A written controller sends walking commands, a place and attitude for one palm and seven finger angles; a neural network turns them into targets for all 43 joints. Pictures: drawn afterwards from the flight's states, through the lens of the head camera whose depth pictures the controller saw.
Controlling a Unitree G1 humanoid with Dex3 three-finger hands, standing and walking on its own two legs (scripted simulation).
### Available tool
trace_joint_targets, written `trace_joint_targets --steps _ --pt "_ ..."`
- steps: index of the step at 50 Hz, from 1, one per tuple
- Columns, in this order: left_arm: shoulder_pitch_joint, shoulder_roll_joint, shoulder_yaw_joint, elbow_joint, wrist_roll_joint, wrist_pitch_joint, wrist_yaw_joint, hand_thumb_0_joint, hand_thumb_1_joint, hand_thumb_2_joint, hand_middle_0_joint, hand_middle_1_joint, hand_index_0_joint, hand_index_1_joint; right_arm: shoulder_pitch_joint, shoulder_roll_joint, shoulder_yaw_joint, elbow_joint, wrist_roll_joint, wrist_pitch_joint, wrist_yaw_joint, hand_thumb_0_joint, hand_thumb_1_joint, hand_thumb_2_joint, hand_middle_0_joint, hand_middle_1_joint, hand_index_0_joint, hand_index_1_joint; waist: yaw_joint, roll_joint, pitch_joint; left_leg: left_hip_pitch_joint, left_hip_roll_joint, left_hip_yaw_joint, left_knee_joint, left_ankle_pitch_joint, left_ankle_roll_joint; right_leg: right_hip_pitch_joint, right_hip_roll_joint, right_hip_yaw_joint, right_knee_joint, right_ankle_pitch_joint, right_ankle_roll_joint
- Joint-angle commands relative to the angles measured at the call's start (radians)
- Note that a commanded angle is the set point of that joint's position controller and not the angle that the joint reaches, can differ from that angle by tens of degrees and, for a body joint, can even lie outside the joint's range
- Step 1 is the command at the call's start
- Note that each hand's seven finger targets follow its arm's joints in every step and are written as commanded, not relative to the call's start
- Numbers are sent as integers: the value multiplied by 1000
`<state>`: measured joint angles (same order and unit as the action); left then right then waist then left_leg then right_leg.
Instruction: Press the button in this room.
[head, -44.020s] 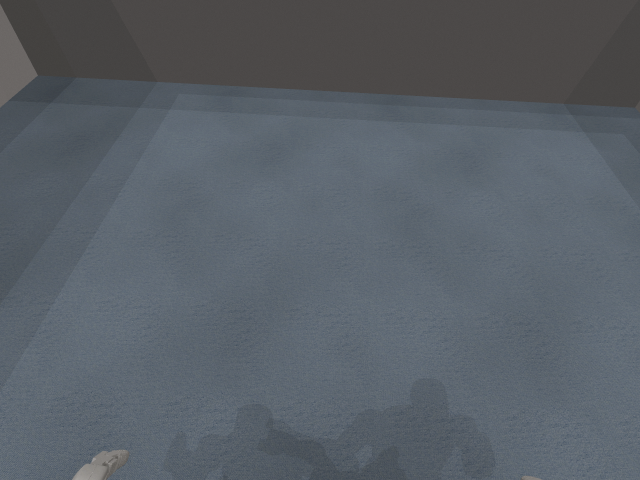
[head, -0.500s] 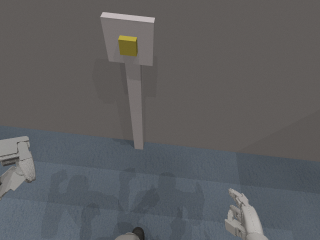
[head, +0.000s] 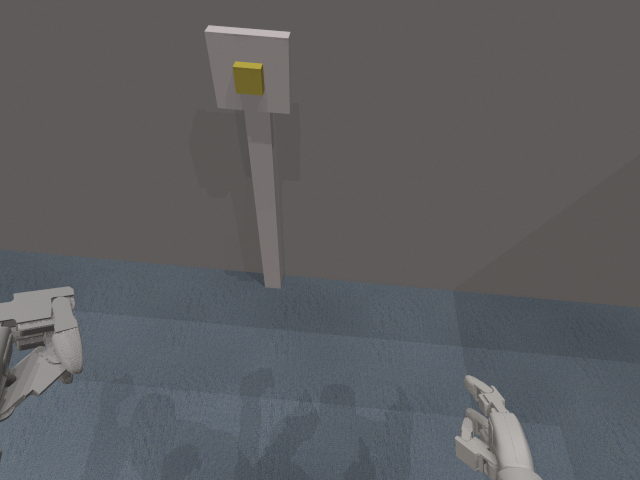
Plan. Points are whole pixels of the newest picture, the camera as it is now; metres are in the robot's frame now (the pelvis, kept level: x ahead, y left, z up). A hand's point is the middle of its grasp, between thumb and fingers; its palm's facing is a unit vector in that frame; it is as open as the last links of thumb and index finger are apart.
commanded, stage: stop stepping back and stand still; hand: left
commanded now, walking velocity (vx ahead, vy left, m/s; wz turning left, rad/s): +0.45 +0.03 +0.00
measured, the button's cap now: (249, 77) +0.83 +0.19 +0.08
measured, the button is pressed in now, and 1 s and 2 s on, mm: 0 0 0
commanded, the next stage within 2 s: let the arm hang, fingers relaxed in 0.58 s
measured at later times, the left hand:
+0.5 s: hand out of the picture +0.08 +0.22 +0.18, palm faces +0.41 -0.76 -0.50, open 3.1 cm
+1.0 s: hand out of the picture -0.06 +0.20 -0.17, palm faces +0.12 -0.96 -0.24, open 3.4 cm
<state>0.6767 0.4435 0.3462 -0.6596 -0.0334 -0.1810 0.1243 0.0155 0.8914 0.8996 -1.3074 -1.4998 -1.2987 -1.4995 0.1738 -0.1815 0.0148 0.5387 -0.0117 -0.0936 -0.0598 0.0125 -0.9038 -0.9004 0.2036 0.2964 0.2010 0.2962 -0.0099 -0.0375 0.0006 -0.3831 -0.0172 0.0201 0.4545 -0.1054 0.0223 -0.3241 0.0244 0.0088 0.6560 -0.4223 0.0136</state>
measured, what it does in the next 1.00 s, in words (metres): walks backwards: left foot, then right foot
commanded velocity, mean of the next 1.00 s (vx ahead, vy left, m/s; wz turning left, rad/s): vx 0.12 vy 0.02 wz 0.00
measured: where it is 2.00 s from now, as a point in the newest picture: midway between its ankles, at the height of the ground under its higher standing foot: outside the picture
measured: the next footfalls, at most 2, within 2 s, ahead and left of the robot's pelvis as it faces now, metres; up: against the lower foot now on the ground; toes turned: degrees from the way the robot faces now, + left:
left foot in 0.28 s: -0.06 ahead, +0.13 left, +0.00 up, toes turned +4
right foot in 0.42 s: -0.05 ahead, -0.11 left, +0.00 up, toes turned +10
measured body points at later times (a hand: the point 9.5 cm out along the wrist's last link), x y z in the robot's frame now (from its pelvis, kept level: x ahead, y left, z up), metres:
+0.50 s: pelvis -0.09 -0.02 -0.01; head -0.12 -0.02 +0.44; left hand +0.06 +0.26 +0.20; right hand +0.04 -0.25 -0.10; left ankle -0.10 +0.12 -0.71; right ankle -0.03 -0.08 -0.73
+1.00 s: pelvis -0.13 +0.00 -0.01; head -0.13 +0.01 +0.43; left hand -0.07 +0.25 -0.15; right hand -0.04 -0.23 -0.15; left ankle -0.08 +0.13 -0.73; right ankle -0.03 -0.13 -0.73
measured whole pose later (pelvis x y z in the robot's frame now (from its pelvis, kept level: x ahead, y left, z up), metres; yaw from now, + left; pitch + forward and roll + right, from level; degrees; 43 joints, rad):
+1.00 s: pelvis -0.13 +0.00 -0.01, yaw +7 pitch -2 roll -1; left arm 0.30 0.22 0.03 0.74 0.04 0.06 0.03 0.01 0.90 0.90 -0.98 -1.24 -0.99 -1.18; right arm 0.29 -0.18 0.00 0.85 -0.04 0.04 0.00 0.01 -0.91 -0.90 0.20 0.30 0.20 0.30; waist -0.03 -0.02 0.03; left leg -0.39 0.01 -0.04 0.68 -0.27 0.00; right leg -0.40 -0.01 0.00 0.66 -0.27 0.01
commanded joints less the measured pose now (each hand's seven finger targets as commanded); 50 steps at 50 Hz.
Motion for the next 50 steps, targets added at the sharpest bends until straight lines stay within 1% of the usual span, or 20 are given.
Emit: trace_joint_targets --steps 1,2,3,7,12,15,20,21,23,29,33,34,35,37,40,42,43,45,48,50 --pt "33 149 186 -148 -9 -55 44 0 900 900 -1300 -1500 -1300 -1500 -81 -138 -64 -148 9 -28 -17 0 -900 -900 200 300 200 300 -5 -21 -56 -71 4 -15 106 -405 -38 41 -145 179 -428 -250 -98" --pt "-13 146 184 -107 -18 -49 48 0 900 900 -1300 -1500 -1300 -1500 -85 -144 -69 -127 7 -18 -25 0 -900 -900 200 300 200 300 -3 -151 -6 21 -19 -36 401 -315 -58 -233 -319 412 -579 -451 -177" --pt "-117 130 155 -101 -14 -48 55 0 900 900 -1300 -1500 -1300 -1500 -82 -151 -70 -94 -3 -12 -27 0 -900 -900 200 300 200 300 -2 -179 27 -10 14 -78 578 -296 -51 -302 -405 445 -597 -451 -207" --pt "-166 76 88 42 7 -43 49 0 900 900 -1300 -1500 -1300 -1500 -47 -137 -46 -63 -5 -26 -45 0 -900 -900 200 300 200 300 -24 -106 -4 16 53 -17 459 -242 -14 -228 -268 179 -478 -289 -129" --pt "-206 60 49 -40 32 -61 68 0 900 900 -1300 -1500 -1300 -1500 -15 -150 -42 -51 -10 -76 -57 0 -900 -900 200 300 200 300 -10 3 -40 133 30 43 -82 -323 36 -1 -204 96 -308 -160 -89" --pt "-150 111 106 -187 39 -92 70 0 900 900 -1300 -1500 -1300 -1500 1 -163 -51 -88 -7 -97 -40 0 -900 -900 200 300 200 300 -1 305 -92 219 289 -343 -189 -256 145 -121 -34 -83 109 13 -1" --pt "-65 126 153 -141 35 -95 63 0 900 900 -1300 -1500 -1300 -1500 -36 -159 -48 -63 -4 -107 -26 0 -900 -900 200 300 200 300 16 206 8 -99 201 -139 -57 -278 88 157 -36 -74 -109 63 -17" --pt "-49 118 151 -77 34 -95 61 0 900 900 -1300 -1500 -1300 -1500 -30 -159 -56 -58 -3 -102 -26 0 -900 -900 200 300 200 300 20 78 23 -180 129 -70 78 -323 55 225 -75 30 -210 33 -49" --pt "-121 136 167 -24 23 -93 58 0 900 900 -1300 -1500 -1300 -1500 -33 -162 -80 -63 4 -83 -21 0 -900 -900 200 300 200 300 20 -243 -1 -276 3 1 584 -427 4 137 -392 570 -503 -286 -199" --pt "-173 81 98 1 18 -105 29 0 900 900 -1300 -1500 -1300 -1500 -23 -125 -43 -44 -7 -60 -26 0 -900 -900 200 300 200 300 -16 -116 -18 20 71 35 418 -229 2 -167 -273 159 -495 -260 -144" --pt "-168 66 65 -90 29 -95 48 0 900 900 -1300 -1500 -1300 -1500 -6 -132 -38 -47 -22 -85 -49 0 -900 -900 200 300 200 300 -4 -27 -34 216 29 81 76 -277 22 -159 -230 114 -441 -295 -108" --pt "-272 -130 -255 731 97 105 -71 0 900 900 -1300 -1500 -1300 -1500 145 -222 -82 208 -20 -82 73 0 -900 -900 200 300 200 300 -132 156 12 281 165 -138 58 -111 53 -355 -206 -62 -23 -36 -68" --pt "-224 -177 -231 726 66 186 -104 0 900 900 -1263 -1460 -1263 -1460 160 -220 -74 149 -14 21 83 0 -900 -900 200 300 200 300 -65 377 71 99 316 -405 -123 -123 137 -344 -55 -83 193 -105 9" --pt "-297 -160 -234 713 69 194 -118 0 900 900 -1190 -1380 -1190 -1380 78 -220 -81 80 -37 32 59 0 -900 -900 200 300 200 300 -44 151 54 -24 364 -459 -108 67 220 -277 -74 45 359 -96 0" --pt "-320 -158 -264 903 70 182 -121 0 900 900 -1080 -1260 -1080 -1260 11 -197 -51 83 -39 34 52 0 -900 -900 200 300 200 300 26 -3 -113 -38 195 -207 40 214 93 57 -31 -16 45 49 0" --pt "-301 -61 -259 1048 74 184 -115 0 900 900 -1007 -1180 -1007 -1180 17 -149 -48 111 -17 58 50 0 -900 -900 200 300 200 300 46 -168 -103 -78 14 -54 173 -167 -5 114 -160 190 -202 203 -48" --pt "-334 -19 -260 1107 70 185 -118 0 900 900 -970 -1140 -970 -1140 49 -128 -50 131 -14 78 52 0 -900 -900 200 300 200 300 15 -161 -46 -35 -13 -18 222 -327 -21 7 -261 293 -324 103 -100" --pt "-423 7 -274 1192 66 199 -119 0 900 900 -897 -1060 -897 -1060 122 -122 -53 189 -12 109 66 0 -900 -900 200 300 200 300 -49 85 30 119 4 -35 196 -369 -10 -258 -228 223 -381 -321 -109" --pt "-439 -68 -290 1325 58 206 -112 0 900 900 -787 -940 -787 -940 153 -123 -49 257 -25 113 60 0 -900 -900 200 300 200 300 -31 34 94 40 43 -104 73 -352 15 -211 -107 125 -276 -222 -64" --pt "-379 -108 -276 1376 55 204 -108 0 900 900 -713 -860 -713 -860 142 -133 -56 269 -34 104 54 0 -900 -900 200 300 200 300 -3 211 42 -45 104 -195 -86 -425 34 -54 -51 50 -176 -74 -45"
